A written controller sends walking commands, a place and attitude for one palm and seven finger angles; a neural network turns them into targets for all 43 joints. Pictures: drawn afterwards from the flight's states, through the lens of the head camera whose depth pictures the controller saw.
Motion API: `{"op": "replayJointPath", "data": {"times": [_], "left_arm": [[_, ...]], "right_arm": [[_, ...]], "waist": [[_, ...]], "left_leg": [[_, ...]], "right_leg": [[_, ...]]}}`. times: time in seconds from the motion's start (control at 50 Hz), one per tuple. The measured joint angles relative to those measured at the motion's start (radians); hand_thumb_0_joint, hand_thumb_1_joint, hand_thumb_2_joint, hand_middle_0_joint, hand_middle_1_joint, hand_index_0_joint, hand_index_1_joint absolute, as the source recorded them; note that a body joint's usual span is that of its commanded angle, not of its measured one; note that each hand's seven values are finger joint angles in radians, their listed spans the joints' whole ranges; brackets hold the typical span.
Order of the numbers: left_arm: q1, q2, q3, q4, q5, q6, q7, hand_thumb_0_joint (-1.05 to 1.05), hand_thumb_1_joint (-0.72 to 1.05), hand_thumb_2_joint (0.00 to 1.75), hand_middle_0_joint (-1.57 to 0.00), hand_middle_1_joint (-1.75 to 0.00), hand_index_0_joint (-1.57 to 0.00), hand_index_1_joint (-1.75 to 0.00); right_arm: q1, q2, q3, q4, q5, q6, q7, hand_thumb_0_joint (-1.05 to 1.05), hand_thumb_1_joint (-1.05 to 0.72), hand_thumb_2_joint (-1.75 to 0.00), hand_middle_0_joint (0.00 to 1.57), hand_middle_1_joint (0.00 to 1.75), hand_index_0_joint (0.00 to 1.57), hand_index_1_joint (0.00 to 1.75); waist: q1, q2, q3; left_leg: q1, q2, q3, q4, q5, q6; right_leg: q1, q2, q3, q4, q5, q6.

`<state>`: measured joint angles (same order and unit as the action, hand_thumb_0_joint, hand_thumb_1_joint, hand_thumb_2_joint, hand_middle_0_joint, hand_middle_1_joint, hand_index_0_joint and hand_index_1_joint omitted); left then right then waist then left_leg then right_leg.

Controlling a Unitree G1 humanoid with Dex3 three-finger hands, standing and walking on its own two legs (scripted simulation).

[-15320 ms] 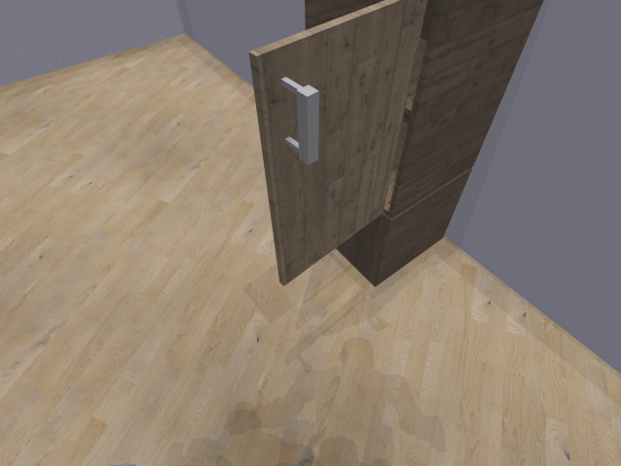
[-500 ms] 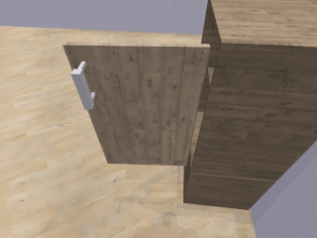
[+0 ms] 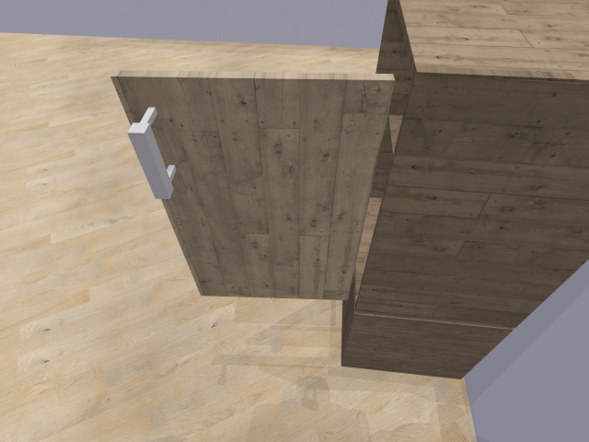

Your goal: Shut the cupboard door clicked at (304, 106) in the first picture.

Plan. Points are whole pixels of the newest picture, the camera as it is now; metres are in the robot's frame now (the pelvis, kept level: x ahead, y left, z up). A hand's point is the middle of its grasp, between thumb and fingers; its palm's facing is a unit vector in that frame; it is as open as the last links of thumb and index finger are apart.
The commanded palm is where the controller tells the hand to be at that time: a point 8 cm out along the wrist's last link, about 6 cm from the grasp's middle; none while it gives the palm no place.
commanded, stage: look again from close up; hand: left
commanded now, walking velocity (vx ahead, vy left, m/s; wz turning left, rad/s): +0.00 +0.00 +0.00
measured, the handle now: (157, 154) +0.48 +0.23 +0.14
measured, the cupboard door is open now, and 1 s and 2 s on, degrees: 94 94 94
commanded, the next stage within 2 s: raise the hand and make a fist in 0.32 s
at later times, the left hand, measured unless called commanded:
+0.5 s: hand out of the picture +0.09 +0.19 -0.14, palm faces +0.16 -0.97 -0.21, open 7.3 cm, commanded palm +0.11 +0.23 -0.06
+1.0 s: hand (156, 422) +0.15 +0.17 +0.01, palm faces +0.08 -0.99 -0.07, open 5.4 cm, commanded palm +0.13 +0.23 +0.01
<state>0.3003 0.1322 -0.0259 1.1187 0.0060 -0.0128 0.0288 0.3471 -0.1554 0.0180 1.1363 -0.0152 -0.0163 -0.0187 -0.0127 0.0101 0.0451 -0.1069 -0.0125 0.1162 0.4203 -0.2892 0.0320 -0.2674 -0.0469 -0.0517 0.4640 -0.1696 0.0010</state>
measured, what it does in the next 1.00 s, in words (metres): lowers itself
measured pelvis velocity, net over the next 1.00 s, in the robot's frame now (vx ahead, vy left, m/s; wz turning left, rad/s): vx -0.03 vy -0.03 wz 0.10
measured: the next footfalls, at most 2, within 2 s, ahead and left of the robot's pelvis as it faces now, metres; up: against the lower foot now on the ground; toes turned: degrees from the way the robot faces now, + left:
none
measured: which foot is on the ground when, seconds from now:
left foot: down 0.00-1.00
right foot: down 0.00-1.00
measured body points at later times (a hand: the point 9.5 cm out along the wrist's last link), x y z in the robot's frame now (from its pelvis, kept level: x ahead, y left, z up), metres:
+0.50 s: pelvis +0.01 +0.00 -0.01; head +0.02 +0.00 +0.44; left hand +0.08 +0.24 -0.12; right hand +0.04 -0.23 -0.15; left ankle -0.03 +0.09 -0.74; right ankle +0.05 -0.12 -0.74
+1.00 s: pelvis -0.03 -0.03 -0.07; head +0.02 -0.01 +0.37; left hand +0.14 +0.23 +0.01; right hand +0.22 -0.22 -0.11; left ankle -0.04 +0.09 -0.74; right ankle +0.05 -0.12 -0.74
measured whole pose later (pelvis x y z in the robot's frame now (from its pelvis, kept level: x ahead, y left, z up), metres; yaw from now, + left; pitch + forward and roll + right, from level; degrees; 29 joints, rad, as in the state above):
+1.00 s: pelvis -0.03 -0.03 -0.07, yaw +6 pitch +9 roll -2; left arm 0.45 0.24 0.13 -0.13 -0.28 -0.46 -0.30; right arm 0.18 -0.25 0.01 0.48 0.02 -0.27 -0.05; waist 0.06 0.01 -0.07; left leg -0.71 0.03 -0.02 1.09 -0.55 0.00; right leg -0.78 -0.06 -0.16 1.02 -0.40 -0.04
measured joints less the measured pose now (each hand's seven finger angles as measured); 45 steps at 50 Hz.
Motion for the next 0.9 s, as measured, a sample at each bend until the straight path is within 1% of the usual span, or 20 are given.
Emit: {"op": "replayJointPath", "data": {"times": [0.2, 0.42, 0.44, 0.46, 0.48, 0.5, 0.52, 0.56, 0.58, 0.62, 0.64, 0.68, 0.7, 0.72, 0.74, 0.76, 0.8, 0.84, 0.86, 0.9], "left_arm": [[-0.023, 0.017, 0.006, 0.005, 0.000, -0.005, 0.008, 0.02, 0.93, 0.90, -0.20, -0.29, -0.20, -0.30], [-0.037, 0.027, 0.011, -0.007, 0.002, -0.004, 0.008, 0.01, 0.93, 0.90, -0.20, -0.29, -0.20, -0.30], [-0.038, 0.027, 0.009, -0.007, 0.004, -0.008, 0.015, 0.01, 0.93, 0.90, -0.20, -0.29, -0.20, -0.30], [0.004, 0.027, 0.057, -0.168, -0.021, 0.051, 0.004, 0.01, 0.93, 0.90, -0.20, -0.29, -0.20, -0.30], [0.060, 0.039, 0.060, -0.365, -0.053, 0.064, 0.015, 0.02, 0.92, 0.90, -0.21, -0.30, -0.21, -0.30], [0.114, 0.050, 0.050, -0.548, -0.088, 0.050, 0.032, 0.02, 0.92, 0.90, -0.21, -0.30, -0.21, -0.30], [0.148, 0.055, 0.042, -0.695, -0.114, 0.030, 0.047, 0.02, 0.92, 0.90, -0.21, -0.30, -0.21, -0.31], [0.140, 0.047, 0.045, -0.879, -0.144, -0.032, 0.052, 0.02, 0.92, 0.90, -0.22, -0.31, -0.22, -0.32], [0.117, 0.040, 0.058, -0.930, -0.156, -0.083, 0.037, 0.02, 0.92, 0.90, -0.23, -0.32, -0.22, -0.33], [0.067, 0.026, 0.093, -0.980, -0.185, -0.217, -0.025, 0.02, 0.92, 0.90, -0.24, -0.34, -0.24, -0.35], [0.051, 0.022, 0.111, -0.993, -0.203, -0.293, -0.072, 0.01, 0.92, 0.90, -0.26, -0.36, -0.25, -0.36], [0.041, 0.021, 0.137, -1.005, -0.232, -0.441, -0.187, 0.01, 0.92, 0.90, -0.28, -0.38, -0.28, -0.39], [0.045, 0.027, 0.146, -1.007, -0.236, -0.496, -0.244, 0.01, 0.92, 0.90, -0.30, -0.40, -0.29, -0.41], [0.056, 0.036, 0.150, -1.011, -0.239, -0.526, -0.291, 0.01, 0.92, 0.90, -0.31, -0.42, -0.31, -0.42], [0.075, 0.045, 0.150, -1.020, -0.246, -0.530, -0.328, 0.00, 0.92, 0.90, -0.33, -0.43, -0.33, -0.44], [0.099, 0.053, 0.148, -1.030, -0.254, -0.516, -0.353, 0.00, 0.91, 0.90, -0.35, -0.45, -0.35, -0.46], [0.152, 0.066, 0.148, -1.052, -0.271, -0.466, -0.371, 0.00, 0.91, 0.90, -0.38, -0.49, -0.38, -0.49], [0.200, 0.076, 0.156, -1.083, -0.277, -0.432, -0.350, 0.01, 0.91, 0.90, -0.42, -0.53, -0.42, -0.53], [0.218, 0.079, 0.162, -1.104, -0.278, -0.428, -0.332, 0.01, 0.91, 0.90, -0.44, -0.55, -0.44, -0.55], [0.236, 0.085, 0.168, -1.157, -0.280, -0.442, -0.303, 0.02, 0.90, 0.90, -0.47, -0.59, -0.47, -0.59]], "right_arm": [[-0.036, 0.023, 0.001, 0.009, 0.001, -0.008, -0.005, 0.00, -0.91, -0.90, 0.20, 0.30, 0.20, 0.30], [-0.077, 0.009, -0.004, 0.005, 0.001, -0.011, -0.008, 0.00, -0.91, -0.90, 0.20, 0.30, 0.20, 0.30], [-0.079, 0.006, -0.005, -0.002, 0.003, -0.009, -0.006, 0.00, -0.91, -0.90, 0.20, 0.30, 0.20, 0.30], [-0.070, 0.005, 0.000, -0.044, 0.006, -0.030, -0.022, 0.00, -0.91, -0.90, 0.20, 0.30, 0.20, 0.30], [-0.046, 0.000, 0.007, -0.094, 0.022, -0.077, -0.047, 0.01, -0.91, -0.90, 0.20, 0.30, 0.20, 0.30], [-0.019, -0.008, 0.007, -0.139, 0.030, -0.130, -0.061, 0.01, -0.91, -0.89, 0.20, 0.30, 0.20, 0.30], [0.000, -0.021, 0.002, -0.174, 0.037, -0.182, -0.064, 0.01, -0.91, -0.89, 0.20, 0.30, 0.20, 0.30], [0.011, -0.051, -0.018, -0.243, 0.037, -0.254, -0.053, 0.01, -0.91, -0.89, 0.20, 0.30, 0.20, 0.30], [0.004, -0.064, -0.026, -0.277, 0.033, -0.274, -0.044, 0.01, -0.91, -0.90, 0.20, 0.30, 0.20, 0.30], [-0.027, -0.080, -0.043, -0.350, 0.027, -0.296, -0.020, 0.01, -0.91, -0.90, 0.20, 0.30, 0.20, 0.30], [-0.046, -0.083, -0.050, -0.387, 0.023, -0.300, -0.008, 0.01, -0.91, -0.90, 0.20, 0.30, 0.20, 0.30], [-0.089, -0.086, -0.063, -0.464, 0.017, -0.298, 0.015, 0.01, -0.91, -0.90, 0.20, 0.30, 0.20, 0.30], [-0.109, -0.089, -0.070, -0.502, 0.018, -0.294, 0.025, 0.01, -0.91, -0.90, 0.20, 0.30, 0.20, 0.30], [-0.126, -0.094, -0.077, -0.540, 0.022, -0.287, 0.032, 0.01, -0.91, -0.90, 0.20, 0.30, 0.20, 0.30], [-0.141, -0.101, -0.082, -0.577, 0.027, -0.279, 0.035, 0.01, -0.91, -0.90, 0.20, 0.30, 0.20, 0.30], [-0.154, -0.109, -0.085, -0.610, 0.032, -0.270, 0.033, 0.01, -0.91, -0.90, 0.20, 0.30, 0.20, 0.30], [-0.170, -0.122, -0.088, -0.663, 0.038, -0.257, 0.020, 0.01, -0.91, -0.90, 0.20, 0.30, 0.20, 0.30], [-0.176, -0.130, -0.088, -0.696, 0.038, -0.253, 0.004, 0.01, -0.91, -0.90, 0.20, 0.30, 0.20, 0.30], [-0.177, -0.132, -0.085, -0.704, 0.036, -0.254, -0.003, 0.01, -0.91, -0.90, 0.20, 0.30, 0.20, 0.30], [-0.176, -0.131, -0.072, -0.708, 0.032, -0.259, -0.014, 0.01, -0.91, -0.90, 0.20, 0.30, 0.20, 0.30]], "waist": [[0.001, -0.006, 0.001], [0.008, -0.006, -0.003], [0.008, -0.003, -0.005], [0.005, -0.011, 0.011], [0.005, -0.021, 0.015], [0.009, -0.027, 0.004], [0.007, -0.025, -0.013], [-0.012, -0.003, -0.042], [-0.021, 0.003, -0.060], [-0.029, 0.001, -0.095], [-0.029, -0.007, -0.112], [-0.028, -0.030, -0.133], [-0.025, -0.040, -0.136], [-0.020, -0.047, -0.137], [-0.014, -0.052, -0.136], [-0.006, -0.055, -0.135], [0.012, -0.057, -0.135], [0.031, -0.052, -0.136], [0.040, -0.047, -0.135], [0.056, -0.035, -0.130]], "left_leg": [[0.019, 0.008, 0.001, -0.003, -0.012, -0.004], [0.040, 0.005, 0.002, -0.019, -0.012, -0.001], [0.026, 0.008, 0.001, -0.003, -0.016, -0.001], [0.014, 0.008, 0.000, 0.024, -0.026, -0.002], [-0.006, 0.004, -0.002, 0.057, -0.039, -0.002], [-0.021, -0.003, -0.002, 0.082, -0.052, -0.002], [-0.034, -0.008, -0.007, 0.101, -0.062, -0.003], [-0.079, -0.011, -0.033, 0.152, -0.080, -0.004], [-0.114, -0.011, -0.042, 0.182, -0.088, -0.003], [-0.194, -0.009, -0.046, 0.244, -0.105, -0.005], [-0.238, -0.006, -0.042, 0.279, -0.116, -0.008], [-0.328, 0.004, -0.036, 0.362, -0.144, -0.013], [-0.368, 0.009, -0.034, 0.405, -0.161, -0.015], [-0.403, 0.014, -0.034, 0.444, -0.177, -0.014], [-0.433, 0.018, -0.035, 0.479, -0.189, -0.012], [-0.459, 0.021, -0.037, 0.508, -0.201, -0.016], [-0.503, 0.024, -0.045, 0.555, -0.218, -0.023], [-0.541, 0.027, -0.062, 0.594, -0.232, -0.024], [-0.556, 0.029, -0.073, 0.612, -0.239, -0.025], [-0.581, 0.033, -0.095, 0.643, -0.249, -0.028]], "right_leg": [[0.018, 0.009, 0.000, -0.004, -0.010, -0.001], [0.035, 0.007, 0.002, -0.013, -0.013, 0.004], [0.028, 0.009, 0.000, -0.009, -0.013, 0.005], [0.015, 0.005, 0.000, 0.018, -0.020, 0.005], [-0.009, -0.001, 0.002, 0.063, -0.039, 0.002], [-0.029, -0.009, 0.006, 0.100, -0.063, 0.001], [-0.041, -0.016, 0.004, 0.124, -0.081, 0.004], [-0.065, -0.026, -0.019, 0.153, -0.093, 0.010], [-0.092, -0.030, -0.029, 0.172, -0.099, 0.009], [-0.167, -0.032, -0.032, 0.222, -0.112, 0.001], [-0.213, -0.032, -0.028, 0.256, -0.120, -0.003], [-0.305, -0.027, -0.020, 0.334, -0.142, -0.013], [-0.345, -0.024, -0.018, 0.372, -0.155, -0.018], [-0.380, -0.021, -0.017, 0.408, -0.167, -0.021], [-0.410, -0.020, -0.018, 0.439, -0.177, -0.023], [-0.435, -0.019, -0.019, 0.465, -0.187, -0.026], [-0.474, -0.021, -0.026, 0.506, -0.203, -0.030], [-0.501, -0.021, -0.041, 0.533, -0.216, -0.033], [-0.509, -0.021, -0.052, 0.543, -0.221, -0.035], [-0.518, -0.021, -0.073, 0.557, -0.229, -0.039]]}}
